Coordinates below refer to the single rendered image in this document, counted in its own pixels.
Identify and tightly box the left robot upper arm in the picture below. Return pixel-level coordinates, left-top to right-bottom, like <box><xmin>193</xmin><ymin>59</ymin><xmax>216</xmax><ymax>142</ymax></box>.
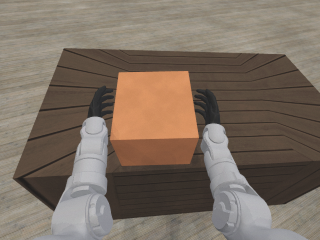
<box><xmin>33</xmin><ymin>193</ymin><xmax>113</xmax><ymax>240</ymax></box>

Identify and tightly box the robot right hand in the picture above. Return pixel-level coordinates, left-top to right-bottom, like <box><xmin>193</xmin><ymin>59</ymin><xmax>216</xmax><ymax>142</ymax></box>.
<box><xmin>194</xmin><ymin>89</ymin><xmax>221</xmax><ymax>126</ymax></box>

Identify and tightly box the pedestal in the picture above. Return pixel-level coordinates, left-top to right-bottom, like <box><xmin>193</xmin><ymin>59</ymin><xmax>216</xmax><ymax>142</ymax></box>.
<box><xmin>12</xmin><ymin>48</ymin><xmax>320</xmax><ymax>220</ymax></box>

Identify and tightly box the carton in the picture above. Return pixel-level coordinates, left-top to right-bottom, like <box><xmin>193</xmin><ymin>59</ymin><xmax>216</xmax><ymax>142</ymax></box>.
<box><xmin>110</xmin><ymin>71</ymin><xmax>199</xmax><ymax>166</ymax></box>

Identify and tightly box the right robot forearm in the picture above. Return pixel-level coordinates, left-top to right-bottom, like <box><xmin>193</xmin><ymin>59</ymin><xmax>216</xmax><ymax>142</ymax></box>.
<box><xmin>200</xmin><ymin>123</ymin><xmax>272</xmax><ymax>227</ymax></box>

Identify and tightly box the right robot upper arm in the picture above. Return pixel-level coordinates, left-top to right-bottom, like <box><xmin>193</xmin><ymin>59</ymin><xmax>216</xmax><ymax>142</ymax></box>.
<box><xmin>211</xmin><ymin>189</ymin><xmax>309</xmax><ymax>240</ymax></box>

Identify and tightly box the robot left hand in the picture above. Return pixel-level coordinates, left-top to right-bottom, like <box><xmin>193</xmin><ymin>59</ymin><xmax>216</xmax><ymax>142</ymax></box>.
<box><xmin>87</xmin><ymin>85</ymin><xmax>114</xmax><ymax>118</ymax></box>

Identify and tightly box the left robot forearm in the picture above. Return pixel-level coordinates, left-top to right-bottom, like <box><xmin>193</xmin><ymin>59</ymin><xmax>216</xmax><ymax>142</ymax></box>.
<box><xmin>51</xmin><ymin>116</ymin><xmax>108</xmax><ymax>234</ymax></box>

